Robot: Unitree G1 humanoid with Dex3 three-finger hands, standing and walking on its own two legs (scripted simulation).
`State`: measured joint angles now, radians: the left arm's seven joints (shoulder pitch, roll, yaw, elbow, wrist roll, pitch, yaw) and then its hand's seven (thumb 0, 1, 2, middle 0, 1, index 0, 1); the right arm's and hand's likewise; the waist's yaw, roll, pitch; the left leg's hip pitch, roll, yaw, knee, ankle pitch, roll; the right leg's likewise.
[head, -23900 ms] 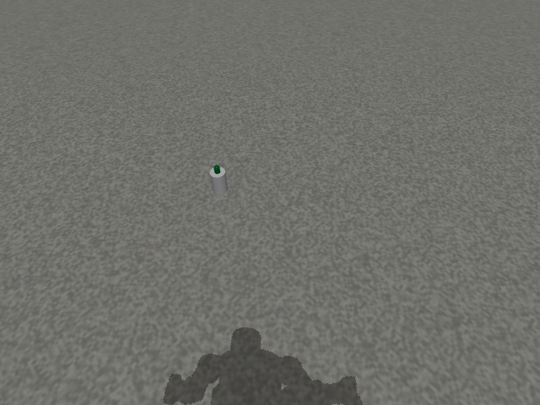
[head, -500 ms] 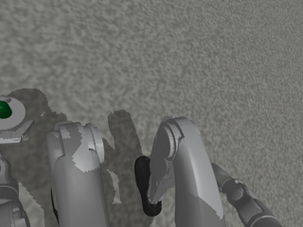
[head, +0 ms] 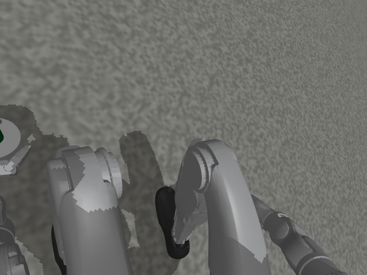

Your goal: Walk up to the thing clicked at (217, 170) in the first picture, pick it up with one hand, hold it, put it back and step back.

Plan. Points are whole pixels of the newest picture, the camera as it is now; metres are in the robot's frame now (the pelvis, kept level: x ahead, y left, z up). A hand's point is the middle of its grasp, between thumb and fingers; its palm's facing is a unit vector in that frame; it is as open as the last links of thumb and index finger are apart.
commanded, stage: loosen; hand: left
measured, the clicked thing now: out of the picture +0.36 +0.30 -0.19
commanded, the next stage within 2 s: open in 0.16 s
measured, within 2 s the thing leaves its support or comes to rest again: rests again in 1.02 s
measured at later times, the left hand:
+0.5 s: hand out of the picture +0.36 +0.30 -0.16, palm faces +0.47 -0.88 +0.03, open 11.6 cm
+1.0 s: hand out of the picture +0.36 +0.34 -0.14, palm faces +0.50 -0.86 -0.02, open 16.8 cm
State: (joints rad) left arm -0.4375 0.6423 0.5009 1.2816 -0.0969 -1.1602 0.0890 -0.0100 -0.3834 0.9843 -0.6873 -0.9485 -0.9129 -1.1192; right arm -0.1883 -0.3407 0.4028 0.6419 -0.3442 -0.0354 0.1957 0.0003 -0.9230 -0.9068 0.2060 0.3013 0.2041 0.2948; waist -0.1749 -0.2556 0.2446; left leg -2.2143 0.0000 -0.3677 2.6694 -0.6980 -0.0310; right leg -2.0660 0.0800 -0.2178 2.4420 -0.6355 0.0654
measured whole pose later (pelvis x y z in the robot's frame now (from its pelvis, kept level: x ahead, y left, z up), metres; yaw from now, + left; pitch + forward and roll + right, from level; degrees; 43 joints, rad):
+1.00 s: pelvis +0.00 +0.00 +0.01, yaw -1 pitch +12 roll -17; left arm -0.40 0.69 0.56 1.11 -0.09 -1.11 0.05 -0.02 -0.49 0.11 -0.16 -0.09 -0.14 -0.10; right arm -0.14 -0.33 0.40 0.62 -0.33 -0.01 0.19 0.00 -0.91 -0.90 0.21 0.30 0.21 0.30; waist -0.15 -0.26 0.23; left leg -2.20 0.01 -0.37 2.66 -0.71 -0.02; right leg -2.04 0.09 -0.23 2.42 -0.64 0.05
